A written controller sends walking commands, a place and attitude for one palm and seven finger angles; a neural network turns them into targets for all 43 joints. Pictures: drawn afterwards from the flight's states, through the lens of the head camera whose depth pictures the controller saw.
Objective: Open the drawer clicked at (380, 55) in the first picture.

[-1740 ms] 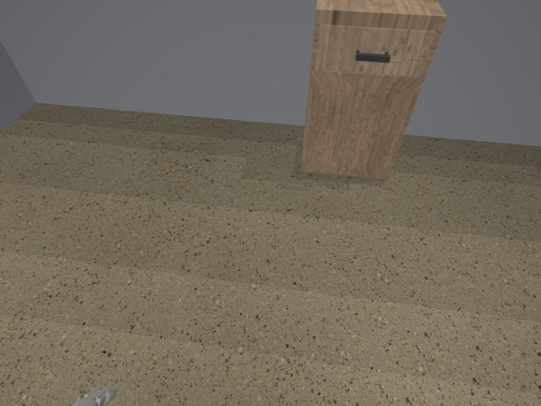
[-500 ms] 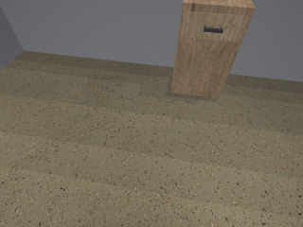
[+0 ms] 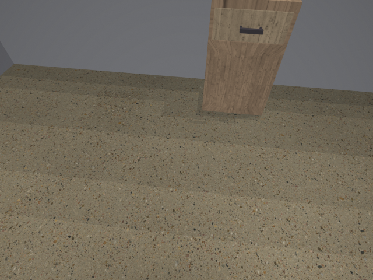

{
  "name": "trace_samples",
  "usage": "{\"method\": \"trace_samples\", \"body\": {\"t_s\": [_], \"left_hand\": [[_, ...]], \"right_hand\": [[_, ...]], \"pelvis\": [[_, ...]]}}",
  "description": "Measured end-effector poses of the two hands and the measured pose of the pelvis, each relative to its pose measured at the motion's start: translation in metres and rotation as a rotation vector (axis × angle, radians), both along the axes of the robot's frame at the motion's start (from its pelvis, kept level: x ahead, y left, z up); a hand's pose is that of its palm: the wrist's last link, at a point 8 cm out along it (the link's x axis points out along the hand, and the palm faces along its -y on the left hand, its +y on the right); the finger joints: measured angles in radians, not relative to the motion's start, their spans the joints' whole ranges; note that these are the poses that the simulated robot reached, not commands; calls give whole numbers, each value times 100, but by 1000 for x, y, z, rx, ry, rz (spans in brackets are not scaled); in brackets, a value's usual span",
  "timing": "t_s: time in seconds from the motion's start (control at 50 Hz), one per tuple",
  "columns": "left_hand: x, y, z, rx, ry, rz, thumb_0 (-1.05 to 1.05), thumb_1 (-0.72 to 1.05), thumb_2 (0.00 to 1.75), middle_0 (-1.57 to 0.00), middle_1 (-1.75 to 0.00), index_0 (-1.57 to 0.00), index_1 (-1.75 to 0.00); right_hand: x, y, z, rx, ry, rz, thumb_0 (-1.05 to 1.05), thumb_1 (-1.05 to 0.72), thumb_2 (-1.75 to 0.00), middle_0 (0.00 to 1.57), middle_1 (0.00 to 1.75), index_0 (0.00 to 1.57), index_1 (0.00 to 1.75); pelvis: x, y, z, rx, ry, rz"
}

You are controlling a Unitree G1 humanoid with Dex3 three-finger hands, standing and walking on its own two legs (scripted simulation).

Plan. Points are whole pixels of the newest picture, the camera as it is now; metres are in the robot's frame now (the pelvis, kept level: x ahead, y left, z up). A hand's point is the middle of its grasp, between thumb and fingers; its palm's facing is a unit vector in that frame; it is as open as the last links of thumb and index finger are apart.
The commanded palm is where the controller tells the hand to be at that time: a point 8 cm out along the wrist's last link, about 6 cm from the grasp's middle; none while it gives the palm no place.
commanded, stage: walk to a spot facing it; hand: left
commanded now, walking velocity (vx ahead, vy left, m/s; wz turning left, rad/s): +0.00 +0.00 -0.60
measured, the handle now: (251, 29) +1.44 -0.27 -0.09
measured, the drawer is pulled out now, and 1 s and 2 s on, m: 0.00 0.00 0.00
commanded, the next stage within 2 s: none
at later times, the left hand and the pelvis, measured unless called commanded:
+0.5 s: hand out of the picture +0.04 +0.15 -0.15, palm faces -0.16 -0.96 -0.22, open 7.4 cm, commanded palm none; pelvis +0.02 -0.04 +0.01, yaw -14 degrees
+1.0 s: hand (132, 207) +0.34 +0.19 -0.18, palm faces -0.43 -0.88 -0.19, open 7.4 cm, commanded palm none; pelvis +0.21 +0.02 +0.00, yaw -32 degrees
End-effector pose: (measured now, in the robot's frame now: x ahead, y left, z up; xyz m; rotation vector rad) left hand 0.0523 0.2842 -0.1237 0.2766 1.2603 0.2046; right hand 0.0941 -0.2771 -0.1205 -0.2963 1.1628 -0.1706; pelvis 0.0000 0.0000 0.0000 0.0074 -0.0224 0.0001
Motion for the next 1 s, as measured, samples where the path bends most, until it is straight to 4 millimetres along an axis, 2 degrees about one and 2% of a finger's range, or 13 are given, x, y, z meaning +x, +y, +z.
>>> {"method": "trace_samples", "body": {"t_s": [0.12,0.24,0.32,0.4,0.5,0.58,0.64,0.74,0.82,0.86,0.9,1.0], "left_hand": [[-1,-26,-15,-42,39,-50,0,91,90,-20,-30,-20,-30],[-3,-61,-19,-49,28,-96,0,91,90,-20,-30,-20,-30],[-13,-78,-9,-61,40,-82,0,91,90,-20,-30,-20,-30],[-18,-88,2,-80,86,-103,0,91,90,-20,-30,-20,-30],[-11,-89,6,-87,127,-129,0,91,90,-20,-30,-20,-30],[4,-84,4,-91,142,-141,0,91,90,-20,-30,-20,-30],[20,-76,1,-97,156,-154,0,91,90,-20,-30,-20,-30],[60,-57,-12,-109,188,-185,0,91,90,-20,-30,-20,-30],[113,-35,-36,-118,208,-233,0,91,90,-20,-30,-20,-30],[150,-29,-42,-117,203,-282,0,91,90,-20,-30,-20,-30],[193,-28,-39,-117,170,-341,0,91,90,-20,-30,-20,-30],[303,-45,-24,-131,37,-454,0,91,90,-19,-30,-19,-30]], "right_hand": [[-34,8,-19,57,20,-79,0,-91,-90,20,30,20,30],[-71,-7,-47,117,67,-165,1,-91,-90,20,30,20,30],[-82,-16,-37,130,101,-190,1,-91,-90,20,30,20,30],[-78,-27,-19,121,66,-227,1,-91,-90,20,30,20,30],[-62,-35,-9,96,19,-273,1,-91,-90,20,30,20,30],[-37,-32,-5,85,-17,-293,1,-91,-90,20,30,20,30],[-9,-24,-1,83,-57,-300,1,-91,-90,20,29,19,30],[52,-2,8,79,-148,-306,1,-91,-90,20,29,19,30],[93,16,9,41,-237,-330,1,-91,-90,20,30,20,30],[95,26,11,31,-244,-368,1,-91,-90,20,30,20,30],[86,37,14,29,-217,-424,1,-91,-90,20,30,20,30],[41,68,14,31,-63,-594,0,-92,-90,20,30,20,30]], "pelvis": [[-9,-8,-10,27,1,-68],[-13,-29,-24,20,-5,-131],[-8,-38,-11,18,5,-148],[2,-42,3,31,27,-193],[21,-40,8,28,42,-242],[43,-35,7,14,46,-278],[62,-27,6,4,47,-309],[103,-9,1,-11,49,-363],[140,8,-15,-22,43,-419],[155,14,-15,-22,28,-465],[170,17,-10,-30,21,-498],[207,19,3,-43,22,-557]]}}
